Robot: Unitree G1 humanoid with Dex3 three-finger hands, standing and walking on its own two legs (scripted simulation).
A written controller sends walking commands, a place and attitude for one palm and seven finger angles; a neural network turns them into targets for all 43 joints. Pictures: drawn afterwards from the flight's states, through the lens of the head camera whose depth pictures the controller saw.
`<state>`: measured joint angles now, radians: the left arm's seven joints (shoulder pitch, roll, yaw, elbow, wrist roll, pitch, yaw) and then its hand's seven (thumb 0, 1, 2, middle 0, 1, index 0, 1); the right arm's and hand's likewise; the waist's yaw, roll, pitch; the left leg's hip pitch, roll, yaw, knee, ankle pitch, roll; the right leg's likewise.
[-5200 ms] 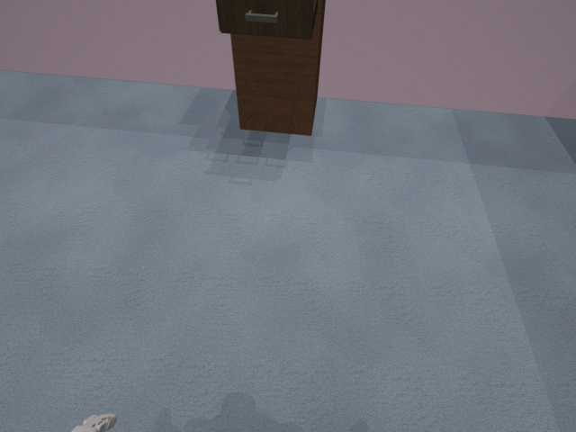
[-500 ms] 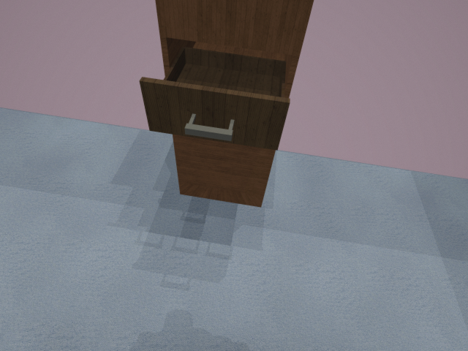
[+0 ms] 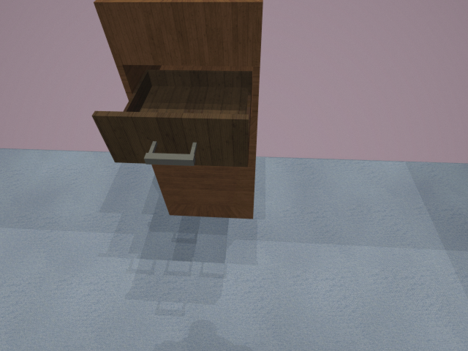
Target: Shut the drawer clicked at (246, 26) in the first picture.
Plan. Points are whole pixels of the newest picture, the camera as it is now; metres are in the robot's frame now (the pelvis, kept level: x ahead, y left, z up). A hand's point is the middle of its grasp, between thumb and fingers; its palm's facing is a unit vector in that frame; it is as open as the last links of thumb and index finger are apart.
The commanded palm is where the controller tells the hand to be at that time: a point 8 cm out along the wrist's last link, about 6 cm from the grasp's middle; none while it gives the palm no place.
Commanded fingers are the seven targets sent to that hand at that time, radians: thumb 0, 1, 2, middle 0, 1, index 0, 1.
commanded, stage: take the last steps up to it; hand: left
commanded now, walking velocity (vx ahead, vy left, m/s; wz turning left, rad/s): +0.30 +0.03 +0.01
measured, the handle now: (172, 152) +0.58 +0.19 -0.03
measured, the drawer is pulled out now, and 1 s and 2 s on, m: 0.25 0.25 0.25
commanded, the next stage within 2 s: come to a stop and stand still in 0.54 s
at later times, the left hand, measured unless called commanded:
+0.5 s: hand out of the picture +0.10 +0.20 -0.19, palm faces +0.07 -0.99 -0.14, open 7.4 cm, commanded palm none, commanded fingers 0.00 0.90 0.90 -0.20 -0.30 -0.20 -0.30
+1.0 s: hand (159, 279) +0.30 +0.19 -0.16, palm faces +0.05 -0.97 -0.24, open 7.3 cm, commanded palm none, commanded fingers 0.00 0.90 0.90 -0.20 -0.30 -0.20 -0.30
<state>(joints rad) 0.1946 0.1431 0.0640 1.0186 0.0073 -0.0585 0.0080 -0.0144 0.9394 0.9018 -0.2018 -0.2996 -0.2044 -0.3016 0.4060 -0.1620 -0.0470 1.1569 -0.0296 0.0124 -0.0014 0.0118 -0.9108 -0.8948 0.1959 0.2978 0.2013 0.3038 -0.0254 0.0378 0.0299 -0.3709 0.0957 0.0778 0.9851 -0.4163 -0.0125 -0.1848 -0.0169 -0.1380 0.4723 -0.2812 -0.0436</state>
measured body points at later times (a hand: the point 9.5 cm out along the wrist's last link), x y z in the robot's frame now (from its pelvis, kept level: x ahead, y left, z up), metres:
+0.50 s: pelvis +0.15 +0.04 -0.01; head +0.18 +0.06 +0.44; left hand +0.10 +0.25 -0.17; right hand +0.25 -0.18 -0.14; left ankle +0.19 +0.13 -0.74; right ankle +0.08 -0.08 -0.66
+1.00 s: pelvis +0.21 +0.01 +0.00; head +0.25 -0.01 +0.45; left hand +0.30 +0.24 -0.14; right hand +0.22 -0.22 -0.17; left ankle +0.16 +0.14 -0.68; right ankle +0.26 -0.10 -0.74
